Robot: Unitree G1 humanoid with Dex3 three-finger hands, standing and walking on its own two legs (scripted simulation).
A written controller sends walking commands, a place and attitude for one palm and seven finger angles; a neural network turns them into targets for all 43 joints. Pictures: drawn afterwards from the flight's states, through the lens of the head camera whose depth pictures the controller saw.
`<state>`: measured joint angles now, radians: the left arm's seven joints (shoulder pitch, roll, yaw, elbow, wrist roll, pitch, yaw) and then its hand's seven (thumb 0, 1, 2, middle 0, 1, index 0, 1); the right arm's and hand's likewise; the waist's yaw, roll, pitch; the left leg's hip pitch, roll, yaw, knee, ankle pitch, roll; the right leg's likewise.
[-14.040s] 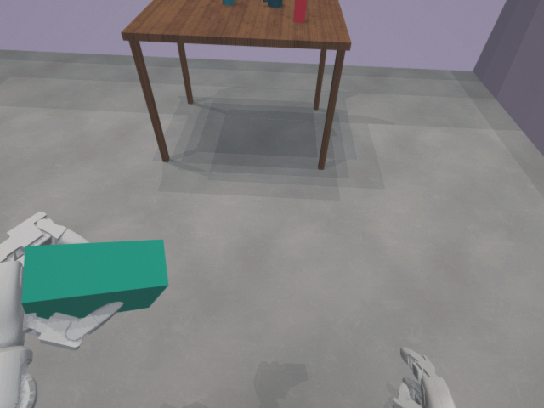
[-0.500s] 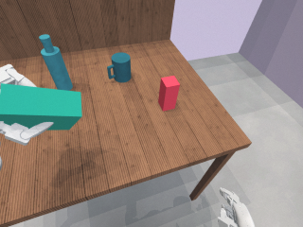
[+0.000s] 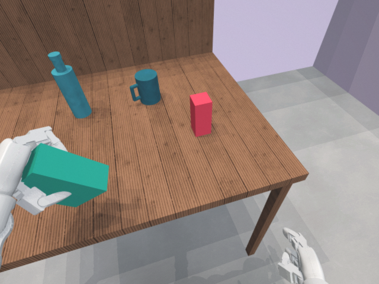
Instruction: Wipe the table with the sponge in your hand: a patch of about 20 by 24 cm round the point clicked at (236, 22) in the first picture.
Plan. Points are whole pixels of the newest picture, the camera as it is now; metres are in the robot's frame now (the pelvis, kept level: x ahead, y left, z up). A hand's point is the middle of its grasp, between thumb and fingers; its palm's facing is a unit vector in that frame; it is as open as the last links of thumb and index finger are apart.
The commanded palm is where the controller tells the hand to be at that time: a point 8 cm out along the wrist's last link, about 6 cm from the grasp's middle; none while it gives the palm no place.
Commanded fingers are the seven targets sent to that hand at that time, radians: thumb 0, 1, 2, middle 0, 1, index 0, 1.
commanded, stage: turn the palm down, sponge in hand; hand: left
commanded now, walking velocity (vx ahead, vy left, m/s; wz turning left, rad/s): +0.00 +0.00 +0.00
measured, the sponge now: (71, 182) +0.26 +0.26 +0.12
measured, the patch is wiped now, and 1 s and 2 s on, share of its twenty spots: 0.00 0.00 0.00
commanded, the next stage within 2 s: move the sponge above the wiping area in 1.56 s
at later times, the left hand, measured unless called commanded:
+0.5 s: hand (37, 175) +0.24 +0.29 +0.16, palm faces +0.25 -0.35 -0.90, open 9.3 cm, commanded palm +0.20 +0.30 +0.21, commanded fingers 0.00 0.10 1.30 -1.20 -1.60 -1.20 -1.60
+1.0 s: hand (15, 176) +0.24 +0.33 +0.15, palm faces +0.16 -0.13 -0.98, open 9.3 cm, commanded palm +0.20 +0.32 +0.21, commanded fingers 0.00 0.10 1.30 -1.20 -1.60 -1.20 -1.60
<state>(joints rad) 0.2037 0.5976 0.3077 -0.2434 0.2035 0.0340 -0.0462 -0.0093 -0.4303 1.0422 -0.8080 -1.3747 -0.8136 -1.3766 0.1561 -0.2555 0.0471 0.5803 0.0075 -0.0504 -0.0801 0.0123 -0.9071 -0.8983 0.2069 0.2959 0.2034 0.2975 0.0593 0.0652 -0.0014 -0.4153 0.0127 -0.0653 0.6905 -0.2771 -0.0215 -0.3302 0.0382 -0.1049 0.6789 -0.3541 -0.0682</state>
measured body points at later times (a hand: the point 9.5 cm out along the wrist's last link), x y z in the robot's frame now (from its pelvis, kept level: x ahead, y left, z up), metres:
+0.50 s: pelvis +0.01 +0.01 +0.00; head +0.00 -0.02 +0.45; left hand +0.22 +0.31 +0.21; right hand +0.22 -0.22 -0.08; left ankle +0.06 +0.14 -0.72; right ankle +0.01 -0.07 -0.72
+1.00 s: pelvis +0.00 +0.04 +0.01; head -0.01 +0.01 +0.46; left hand +0.22 +0.34 +0.21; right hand +0.25 -0.14 -0.06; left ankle +0.06 +0.14 -0.72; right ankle +0.01 -0.07 -0.72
